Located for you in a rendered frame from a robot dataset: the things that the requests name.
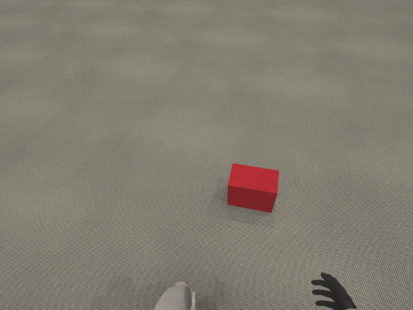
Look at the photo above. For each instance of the carton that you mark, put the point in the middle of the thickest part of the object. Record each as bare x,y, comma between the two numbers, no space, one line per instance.
252,187

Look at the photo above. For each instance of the right robot hand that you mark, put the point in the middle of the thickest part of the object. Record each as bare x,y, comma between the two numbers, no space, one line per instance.
342,300

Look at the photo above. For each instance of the robot left thigh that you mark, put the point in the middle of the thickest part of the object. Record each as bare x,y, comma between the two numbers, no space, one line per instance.
178,297

